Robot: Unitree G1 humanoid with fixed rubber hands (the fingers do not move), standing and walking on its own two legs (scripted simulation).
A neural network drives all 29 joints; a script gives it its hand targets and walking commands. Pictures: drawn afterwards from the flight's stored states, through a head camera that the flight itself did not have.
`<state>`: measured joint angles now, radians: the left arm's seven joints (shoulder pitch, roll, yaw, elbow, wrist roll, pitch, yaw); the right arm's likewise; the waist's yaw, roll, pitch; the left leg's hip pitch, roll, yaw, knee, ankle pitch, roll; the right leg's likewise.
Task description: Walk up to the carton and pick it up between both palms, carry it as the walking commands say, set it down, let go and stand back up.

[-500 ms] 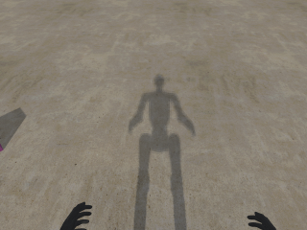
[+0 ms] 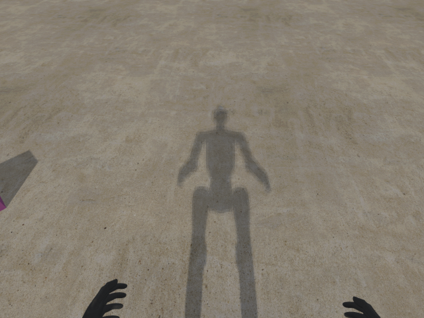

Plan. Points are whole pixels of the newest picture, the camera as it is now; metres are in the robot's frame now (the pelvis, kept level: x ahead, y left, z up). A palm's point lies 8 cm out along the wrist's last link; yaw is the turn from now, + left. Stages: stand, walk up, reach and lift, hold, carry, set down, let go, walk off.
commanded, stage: stand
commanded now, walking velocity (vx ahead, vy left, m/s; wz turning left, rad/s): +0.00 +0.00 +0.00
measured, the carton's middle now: out of the picture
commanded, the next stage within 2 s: walk up in 0.92 s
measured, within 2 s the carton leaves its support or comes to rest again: neither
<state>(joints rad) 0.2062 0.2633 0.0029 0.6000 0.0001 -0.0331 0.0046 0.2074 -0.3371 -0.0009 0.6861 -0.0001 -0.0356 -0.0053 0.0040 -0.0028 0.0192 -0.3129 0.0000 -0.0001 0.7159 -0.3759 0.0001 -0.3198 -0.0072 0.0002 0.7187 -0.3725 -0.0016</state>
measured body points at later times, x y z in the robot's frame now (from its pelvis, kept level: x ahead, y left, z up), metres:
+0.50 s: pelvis -0.01 +0.00 +0.00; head -0.02 +0.00 +0.45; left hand +0.16 +0.25 -0.08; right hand +0.13 -0.28 -0.09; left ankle +0.00 +0.12 -0.72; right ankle +0.01 -0.12 -0.72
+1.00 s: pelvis -0.02 +0.00 +0.00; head -0.03 +0.00 +0.45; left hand +0.15 +0.25 -0.08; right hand +0.12 -0.28 -0.09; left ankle +0.00 +0.12 -0.72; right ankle +0.01 -0.12 -0.72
